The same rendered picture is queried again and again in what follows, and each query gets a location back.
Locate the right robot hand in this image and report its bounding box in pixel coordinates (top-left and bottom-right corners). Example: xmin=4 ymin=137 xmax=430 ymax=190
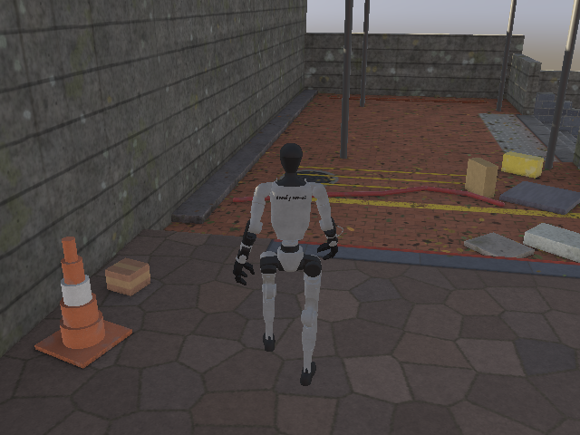
xmin=317 ymin=242 xmax=338 ymax=260

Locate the robot head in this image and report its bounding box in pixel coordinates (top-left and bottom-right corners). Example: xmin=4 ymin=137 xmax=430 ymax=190
xmin=275 ymin=143 xmax=306 ymax=187

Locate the robot right forearm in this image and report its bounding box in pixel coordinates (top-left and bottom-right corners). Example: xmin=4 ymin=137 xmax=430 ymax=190
xmin=324 ymin=217 xmax=338 ymax=247

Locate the robot left forearm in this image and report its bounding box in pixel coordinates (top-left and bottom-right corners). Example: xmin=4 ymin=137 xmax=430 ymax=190
xmin=236 ymin=219 xmax=256 ymax=264

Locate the robot left upper arm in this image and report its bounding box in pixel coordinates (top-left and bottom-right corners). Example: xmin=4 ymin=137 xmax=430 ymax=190
xmin=247 ymin=182 xmax=272 ymax=234

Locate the robot torso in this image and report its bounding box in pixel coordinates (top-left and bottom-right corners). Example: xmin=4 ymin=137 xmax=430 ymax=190
xmin=269 ymin=178 xmax=312 ymax=272

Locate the robot right upper arm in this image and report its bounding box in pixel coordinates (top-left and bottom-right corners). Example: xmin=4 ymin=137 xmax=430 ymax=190
xmin=309 ymin=182 xmax=334 ymax=231

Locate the left robot hand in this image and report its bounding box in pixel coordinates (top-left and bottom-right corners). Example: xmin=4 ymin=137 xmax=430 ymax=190
xmin=233 ymin=261 xmax=255 ymax=285

